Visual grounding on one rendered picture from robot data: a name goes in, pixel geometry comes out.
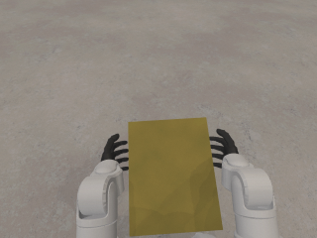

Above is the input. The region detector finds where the right robot forearm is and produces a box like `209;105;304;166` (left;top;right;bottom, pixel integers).
221;153;283;238

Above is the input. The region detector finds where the carton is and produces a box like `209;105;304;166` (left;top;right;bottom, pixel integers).
128;117;223;237

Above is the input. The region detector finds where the robot left hand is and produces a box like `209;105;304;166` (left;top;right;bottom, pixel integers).
100;133;129;171

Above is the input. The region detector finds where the robot right hand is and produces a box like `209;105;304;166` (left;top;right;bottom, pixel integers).
209;129;239;169

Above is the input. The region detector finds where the left robot forearm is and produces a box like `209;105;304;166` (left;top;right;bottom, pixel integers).
76;160;125;238

